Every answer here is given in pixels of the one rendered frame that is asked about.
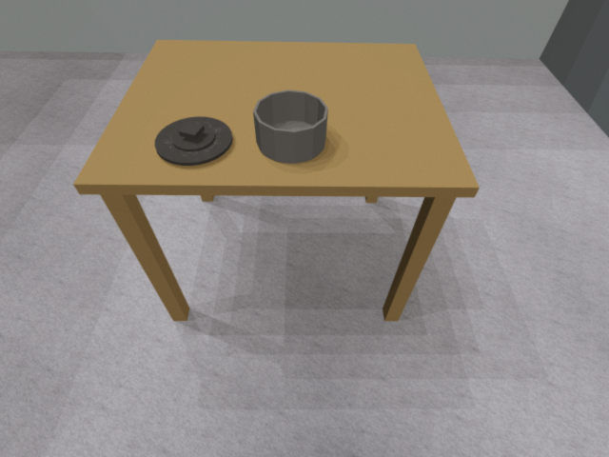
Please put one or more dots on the table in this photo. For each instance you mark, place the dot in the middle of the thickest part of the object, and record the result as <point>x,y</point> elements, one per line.
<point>387,135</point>

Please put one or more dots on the lid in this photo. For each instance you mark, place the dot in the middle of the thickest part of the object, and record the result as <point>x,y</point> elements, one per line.
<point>214,142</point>

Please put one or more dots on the knob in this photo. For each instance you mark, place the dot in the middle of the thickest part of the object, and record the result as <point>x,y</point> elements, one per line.
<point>191,130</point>

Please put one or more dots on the pot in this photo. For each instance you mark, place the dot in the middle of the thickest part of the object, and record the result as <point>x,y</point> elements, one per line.
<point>290,126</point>

